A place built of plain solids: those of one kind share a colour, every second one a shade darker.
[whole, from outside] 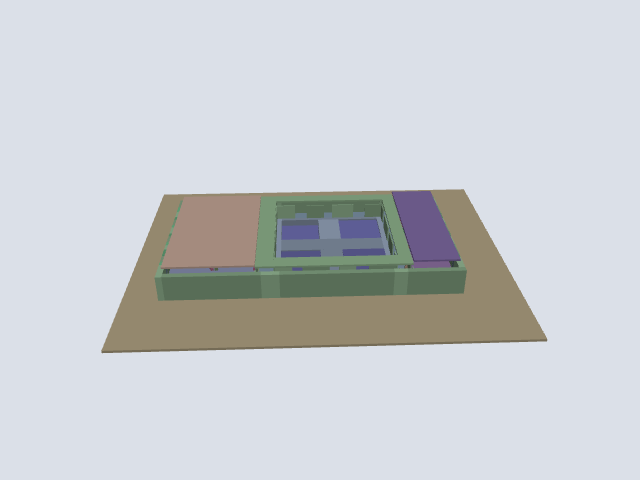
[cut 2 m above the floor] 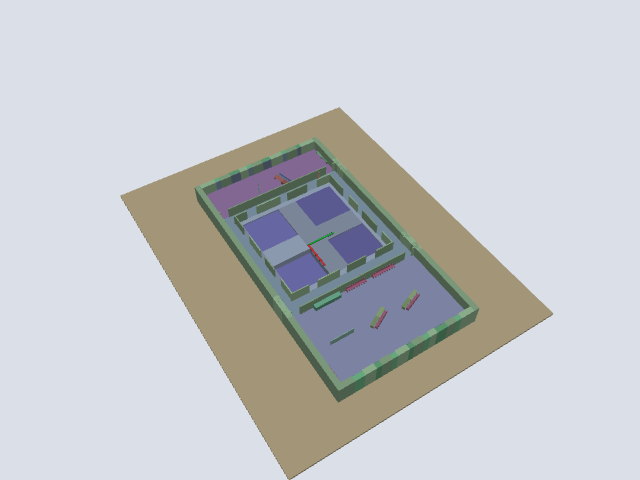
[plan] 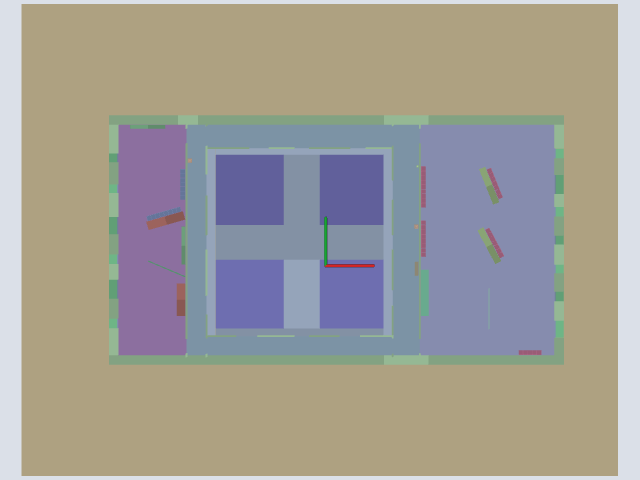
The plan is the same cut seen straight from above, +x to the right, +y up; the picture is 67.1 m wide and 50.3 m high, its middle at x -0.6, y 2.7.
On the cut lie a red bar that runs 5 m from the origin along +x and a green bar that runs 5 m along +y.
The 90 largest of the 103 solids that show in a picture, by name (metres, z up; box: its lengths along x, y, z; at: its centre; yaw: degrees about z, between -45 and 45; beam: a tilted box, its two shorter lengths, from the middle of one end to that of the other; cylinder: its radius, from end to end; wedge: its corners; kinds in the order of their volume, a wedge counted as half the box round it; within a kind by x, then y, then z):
{
 "ground_under_all_1": {"box": [62.52, 49.46, 0.4], "at": [-0.62, 2.7, -1.9]},
 "wall_1": {"box": [1.0, 3.83, 4.35], "at": [-22.22, -8.46, 0.42]},
 "wall_2": {"box": [1.0, 2.09, 4.35], "at": [-22.22, -4.5, 0.42]},
 "wall_3": {"box": [1.0, 1.63, 4.35], "at": [-22.22, -0.64, 0.42]},
 "wall_4": {"box": [1.0, 2.13, 4.35], "at": [-22.22, 2.24, 0.42]},
 "wall_5": {"box": [1.0, 2.52, 4.35], "at": [-22.22, 6.37, 0.42]},
 "wall_6": {"box": [1.0, 2.33, 4.35], "at": [-22.22, 9.69, 0.42]},
 "wall_7": {"box": [1.0, 4.02, 4.35], "at": [-22.22, 13.77, 0.42]},
 "wall_8": {"box": [9.03, 1.0, 4.35], "at": [-18.2, -9.88, 0.42]},
 "wall_9": {"box": [9.03, 1.0, 4.35], "at": [-18.2, 15.28, 0.42]},
 "wall_10": {"box": [0.2, 20.52, 4.35], "at": [-14.59, 2.59, 0.42]},
 "wall_11": {"box": [3.9, 1.0, 4.35], "at": [-13.54, -9.88, 0.42]},
 "wall_12": {"box": [3.9, 1.0, 4.35], "at": [-13.54, 15.28, 0.42]},
 "wall_13": {"box": [0.2, 2.52, 4.35], "at": [-12.49, -6.36, 0.42]},
 "wall_14": {"box": [0.2, 4.85, 4.35], "at": [-12.49, -0.72, 0.42]},
 "wall_15": {"box": [0.2, 4.17, 4.35], "at": [-12.49, 5.29, 0.42]},
 "wall_16": {"box": [0.2, 3.0, 4.35], "at": [-12.49, 11.07, 0.42]},
 "wall_17": {"box": [3.2, 0.2, 4.35], "at": [-10.99, -7.38, 0.42]},
 "wall_18": {"box": [4.58, 0.2, 4.35], "at": [-10.3, 12.32, 0.42]},
 "wall_19": {"box": [3.92, 0.2, 4.35], "at": [-5.22, -7.38, 0.42]},
 "wall_20": {"box": [2.7, 0.2, 4.35], "at": [-4.61, 12.32, 0.42]},
 "wall_21": {"box": [21.3, 1.0, 4.35], "at": [-2.74, -9.88, 0.42]},
 "wall_22": {"box": [21.3, 1.0, 4.35], "at": [-2.74, 15.28, 0.42]},
 "wall_23": {"box": [3.2, 0.2, 4.35], "at": [-0.16, -7.38, 0.42]},
 "wall_24": {"box": [4.33, 0.2, 4.35], "at": [0.4, 12.32, 0.42]},
 "wall_25": {"box": [3.53, 0.2, 4.35], "at": [5.35, -7.38, 0.42]},
 "wall_26": {"box": [2.95, 0.2, 4.35], "at": [5.64, 12.32, 0.42]},
 "wall_27": {"box": [0.2, 3.45, 4.35], "at": [7.01, -5.9, 0.42]},
 "wall_28": {"box": [0.2, 3.3, 4.35], "at": [7.01, -5.83, 0.42]},
 "wall_29": {"box": [0.2, 4.28, 4.35], "at": [7.01, -0.44, 0.42]},
 "wall_30": {"box": [0.2, 4.28, 4.35], "at": [7.01, -0.44, 0.42]},
 "wall_31": {"box": [0.2, 3.73, 4.35], "at": [7.01, 5.06, 0.42]},
 "wall_32": {"box": [0.2, 3.65, 4.35], "at": [7.01, 10.75, 0.42]},
 "wall_33": {"box": [4.65, 1.0, 4.35], "at": [8.44, -9.88, 0.42]},
 "wall_34": {"box": [4.65, 1.0, 4.35], "at": [8.44, 15.28, 0.42]},
 "wall_35": {"box": [0.2, 20.52, 4.35], "at": [9.86, 2.59, 0.42]},
 "wall_36": {"box": [16.0, 1.0, 4.35], "at": [16.96, -9.88, 0.42]},
 "wall_37": {"box": [16.0, 1.0, 4.35], "at": [16.96, 15.28, 0.42]},
 "wall_38": {"box": [1.0, 2.82, 4.35], "at": [24.46, -8.97, 0.42]},
 "wall_39": {"box": [1.0, 2.03, 4.35], "at": [24.46, -4.74, 0.42]},
 "wall_40": {"box": [1.0, 1.94, 4.35], "at": [24.46, -1.75, 0.42]},
 "wall_41": {"box": [1.0, 2.12, 4.35], "at": [24.46, 1.18, 0.42]},
 "wall_42": {"box": [1.0, 2.02, 4.35], "at": [24.46, 4.14, 0.42]},
 "wall_43": {"box": [1.0, 1.36, 4.35], "at": [24.46, 6.83, 0.42]},
 "wall_44": {"box": [1.0, 1.76, 4.35], "at": [24.46, 10.39, 0.42]},
 "wall_45": {"box": [1.0, 3.5, 4.35], "at": [24.46, 14.03, 0.42]},
 "floor_refectory_1": {"box": [14.2, 24.35, 1.75], "at": [16.96, 2.7, -0.88]},
 "floor_corr_1": {"box": [2.1, 24.35, 1.75], "at": [-13.54, 2.7, -0.88]},
 "floor_corr_2": {"box": [19.5, 2.1, 1.75], "at": [-2.74, -8.43, -0.88]},
 "floor_corr_3": {"box": [19.5, 2.55, 1.75], "at": [-2.74, 13.6, -0.88]},
 "floor_corr_4": {"box": [2.85, 24.35, 1.75], "at": [8.44, 2.7, -0.88]},
 "floor_gang_1": {"box": [0.95, 19.7, 1.75], "at": [-12.01, 2.48, -0.88]},
 "floor_gang_2": {"box": [17.6, 0.8, 1.75], "at": [-2.74, -6.97, -0.88]},
 "floor_gang_3": {"box": [17.6, 3.65, 1.75], "at": [-2.74, 2.45, -0.88]},
 "floor_gang_4": {"box": [17.6, 0.7, 1.75], "at": [-2.74, 11.97, -0.88]},
 "floor_gang_5": {"box": [3.75, 7.2, 1.75], "at": [-2.51, -2.98, -0.88]},
 "floor_gang_6": {"box": [3.75, 7.35, 1.75], "at": [-2.51, 7.95, -0.88]},
 "floor_gang_7": {"box": [0.95, 19.7, 1.75], "at": [6.54, 2.48, -0.88]},
 "floor_breakhall_1": {"box": [7.23, 24.35, 1.75], "at": [-18.2, 2.7, -0.88]},
 "step_tier_1": {"box": [7.15, 7.2, 1.49], "at": [-7.96, -2.98, -1.0]},
 "step_tier_2": {"box": [7.15, 7.35, 1.75], "at": [-7.96, 7.95, -0.88]},
 "step_tier_3": {"box": [6.7, 7.2, 0.6], "at": [2.71, -2.98, -1.45]},
 "step_tier_4": {"box": [6.7, 7.35, 1.56], "at": [2.71, 7.95, -0.97]},
 "ceil_refectory_1": {"box": [14.2, 24.35, 0.3], "at": [16.96, 2.7, 3.65]},
 "ceil_corr_1": {"box": [2.1, 24.35, 0.3], "at": [-13.54, 2.7, 3.4]},
 "ceil_corr_2": {"box": [19.5, 2.1, 0.3], "at": [-2.74, -8.43, 3.4]},
 "ceil_corr_3": {"box": [19.5, 2.55, 0.3], "at": [-2.74, 13.6, 3.4]},
 "ceil_corr_4": {"box": [2.85, 24.35, 0.3], "at": [8.44, 2.7, 3.4]},
 "wall_mass_1": {"box": [0.85, 1.0, 4.35], "at": [-22.29, -6.04, 0.42]},
 "wall_mass_2": {"box": [0.85, 2.0, 4.35], "at": [-22.29, -2.46, 0.42]},
 "wall_mass_3": {"box": [0.85, 1.0, 4.35], "at": [-22.29, 0.68, 0.42]},
 "wall_mass_4": {"box": [0.85, 1.8, 4.35], "at": [-22.29, 4.21, 0.42]},
 "wall_mass_5": {"box": [0.85, 0.9, 4.35], "at": [-22.29, 8.07, 0.42]},
 "wall_mass_6": {"box": [0.85, 0.9, 4.35], "at": [-22.29, 11.3, 0.42]},
 "wall_mass_7": {"box": [0.85, 1.8, 4.35], "at": [24.53, -6.66, 0.42]},
 "wall_mass_8": {"box": [0.85, 1.0, 4.35], "at": [24.53, -3.23, 0.42]},
 "wall_mass_9": {"box": [0.85, 0.9, 4.35], "at": [24.53, -0.34, 0.42]},
 "wall_mass_10": {"box": [0.85, 0.9, 4.35], "at": [24.53, 2.69, 0.42]},
 "wall_mass_11": {"box": [0.85, 1.0, 4.35], "at": [24.53, 5.66, 0.42]},
 "wall_mass_12": {"box": [0.85, 2.0, 4.35], "at": [24.53, 8.52, 0.42]},
 "wall_mass_13": {"box": [0.85, 1.0, 4.35], "at": [24.53, 11.78, 0.42]},
 "ceil_breakhall_1": {"box": [7.23, 24.35, 0.3], "at": [-18.2, 2.7, 3.95]},
 "door_leaf_1": {"box": [0.12, 1.0, 5.02], "at": [-21.81, -6.04, 0.76]},
 "door_leaf_2": {"box": [0.12, 2.0, 5.02], "at": [-21.81, -2.46, 0.76]},
 "door_leaf_3": {"box": [0.12, 1.0, 5.02], "at": [-21.81, 0.68, 0.76]},
 "door_leaf_4": {"box": [0.12, 1.8, 5.02], "at": [-21.81, 4.21, 0.76]},
 "counter_ref_1": {"box": [0.76, 4.86, 0.87], "at": [10.37, -2.85, 0.43]},
 "counter_ref_2": {"box": [0.8, 4.86, 0.035], "at": [10.39, -2.85, 0.88]},
 "rail_board_ref_1": {"box": [0.12, 4.3, 2.8], "at": [17.11, -4.51, -0.35]},
 "rail_bars_1": {"box": [4.2, 0.12, 2.75], "at": [-16.67, -0.32, -0.38], "yaw": -23.0}
}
